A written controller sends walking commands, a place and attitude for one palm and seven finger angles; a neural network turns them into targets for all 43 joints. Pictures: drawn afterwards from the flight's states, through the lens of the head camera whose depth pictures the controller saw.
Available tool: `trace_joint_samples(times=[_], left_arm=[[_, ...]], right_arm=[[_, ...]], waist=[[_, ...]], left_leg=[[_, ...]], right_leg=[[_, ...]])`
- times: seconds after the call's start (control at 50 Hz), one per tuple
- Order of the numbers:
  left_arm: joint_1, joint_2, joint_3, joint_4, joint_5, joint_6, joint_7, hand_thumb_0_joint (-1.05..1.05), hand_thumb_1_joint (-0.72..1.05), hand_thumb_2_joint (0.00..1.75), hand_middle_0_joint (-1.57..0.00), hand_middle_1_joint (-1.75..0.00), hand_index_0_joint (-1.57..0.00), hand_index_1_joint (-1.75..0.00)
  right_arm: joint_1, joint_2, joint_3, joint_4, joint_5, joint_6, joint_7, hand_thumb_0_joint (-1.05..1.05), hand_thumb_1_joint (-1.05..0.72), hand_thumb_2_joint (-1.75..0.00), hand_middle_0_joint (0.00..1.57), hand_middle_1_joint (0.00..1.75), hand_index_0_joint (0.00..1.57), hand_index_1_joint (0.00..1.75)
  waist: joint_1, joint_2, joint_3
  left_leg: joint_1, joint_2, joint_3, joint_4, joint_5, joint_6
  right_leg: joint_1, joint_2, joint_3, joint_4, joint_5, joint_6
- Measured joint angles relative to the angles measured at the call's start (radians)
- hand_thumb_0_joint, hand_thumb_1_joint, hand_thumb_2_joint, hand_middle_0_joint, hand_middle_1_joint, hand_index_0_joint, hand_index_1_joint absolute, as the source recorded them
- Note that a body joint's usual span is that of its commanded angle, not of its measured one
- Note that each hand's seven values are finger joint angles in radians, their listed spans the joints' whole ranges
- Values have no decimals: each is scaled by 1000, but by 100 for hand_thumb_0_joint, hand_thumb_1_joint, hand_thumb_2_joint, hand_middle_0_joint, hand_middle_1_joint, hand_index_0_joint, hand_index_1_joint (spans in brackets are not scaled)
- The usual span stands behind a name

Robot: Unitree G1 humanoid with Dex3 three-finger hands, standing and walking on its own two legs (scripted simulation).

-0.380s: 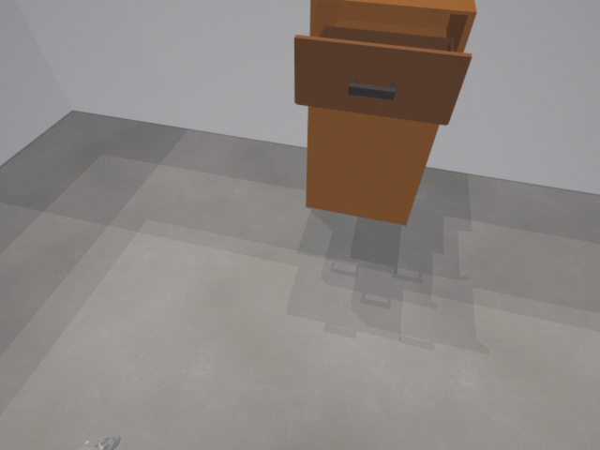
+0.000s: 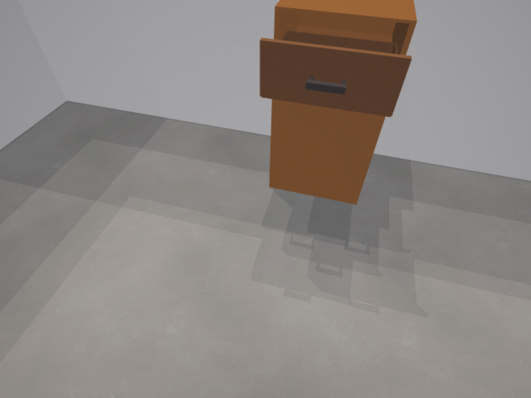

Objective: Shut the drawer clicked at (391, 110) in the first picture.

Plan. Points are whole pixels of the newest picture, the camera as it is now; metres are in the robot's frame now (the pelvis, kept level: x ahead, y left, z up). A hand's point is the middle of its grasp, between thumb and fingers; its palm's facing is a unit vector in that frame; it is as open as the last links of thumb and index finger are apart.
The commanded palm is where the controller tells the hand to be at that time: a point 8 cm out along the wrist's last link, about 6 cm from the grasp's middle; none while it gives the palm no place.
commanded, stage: stand and wait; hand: left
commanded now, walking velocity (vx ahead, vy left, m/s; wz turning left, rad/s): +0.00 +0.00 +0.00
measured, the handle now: (326, 83) +0.95 -0.13 +0.02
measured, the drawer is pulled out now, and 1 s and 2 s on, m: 0.28 0.28 0.28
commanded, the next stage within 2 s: look at it before walking up in 0.44 s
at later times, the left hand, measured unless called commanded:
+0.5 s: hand out of the picture +0.06 +0.25 -0.15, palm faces -0.03 -0.94 -0.34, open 7.4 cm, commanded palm none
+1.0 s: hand out of the picture +0.06 +0.24 -0.15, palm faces -0.03 -0.94 -0.34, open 7.4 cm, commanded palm none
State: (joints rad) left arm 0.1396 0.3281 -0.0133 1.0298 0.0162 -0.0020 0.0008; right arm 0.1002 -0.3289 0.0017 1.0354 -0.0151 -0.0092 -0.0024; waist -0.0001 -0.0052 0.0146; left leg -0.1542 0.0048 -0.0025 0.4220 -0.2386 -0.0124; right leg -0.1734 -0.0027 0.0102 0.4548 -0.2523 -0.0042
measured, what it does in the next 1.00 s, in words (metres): stands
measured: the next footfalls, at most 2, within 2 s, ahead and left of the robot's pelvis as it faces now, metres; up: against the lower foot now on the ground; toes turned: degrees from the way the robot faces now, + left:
left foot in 1.96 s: +0.38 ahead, +0.07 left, +0.00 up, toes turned -18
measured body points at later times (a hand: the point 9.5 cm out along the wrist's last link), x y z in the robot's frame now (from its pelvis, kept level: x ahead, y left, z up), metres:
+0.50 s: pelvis -0.01 +0.00 +0.00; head -0.01 -0.01 +0.45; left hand +0.06 +0.29 -0.13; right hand +0.05 -0.30 -0.13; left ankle -0.01 +0.13 -0.74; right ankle +0.00 -0.12 -0.74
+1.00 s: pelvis -0.01 +0.00 +0.00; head -0.01 +0.00 +0.45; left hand +0.06 +0.29 -0.13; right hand +0.06 -0.30 -0.13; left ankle -0.01 +0.13 -0.74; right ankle +0.00 -0.12 -0.74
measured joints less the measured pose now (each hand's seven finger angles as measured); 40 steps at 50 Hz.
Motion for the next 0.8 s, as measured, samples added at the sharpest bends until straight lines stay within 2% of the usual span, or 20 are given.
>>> trace_joint_samples(times=[0.3,0.8], left_arm=[[19,17,6,58,-3,2,0,1,90,90,-21,-30,-21,-30],[-2,8,5,56,0,-5,-1,1,90,90,-21,-30,-21,-30]], right_arm=[[49,-14,1,72,5,3,0,0,-91,-90,21,30,20,30],[27,-5,4,74,5,-6,3,0,-91,-90,21,30,21,30]], waist=[[-5,3,19],[-3,1,7]], left_leg=[[2,6,-4,-28,30,-5],[7,7,-4,-53,49,-6]], right_leg=[[5,6,-4,-34,32,-4],[9,7,-4,-58,51,-4]])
